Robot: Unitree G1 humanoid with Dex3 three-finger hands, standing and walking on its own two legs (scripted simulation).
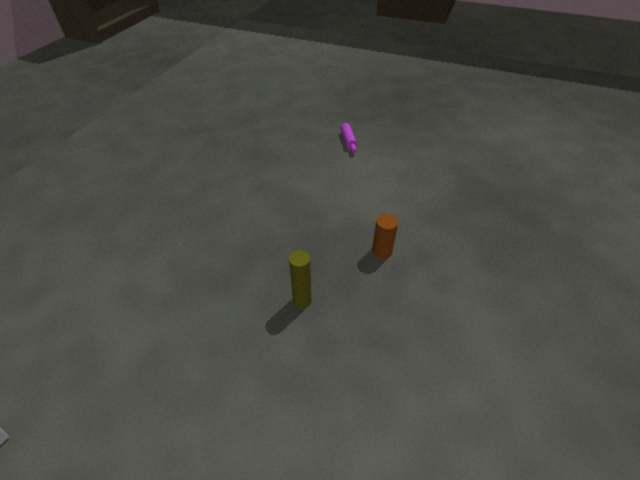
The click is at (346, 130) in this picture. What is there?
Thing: lying bottle
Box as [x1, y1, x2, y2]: [340, 123, 356, 152]
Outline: 344,123 341,125 340,128 347,147 352,152 355,152 356,141 349,125 347,123
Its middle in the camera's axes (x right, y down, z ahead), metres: +0.18 -0.58 +2.17
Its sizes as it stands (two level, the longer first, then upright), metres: 0.233 0.058 0.058
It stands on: the floor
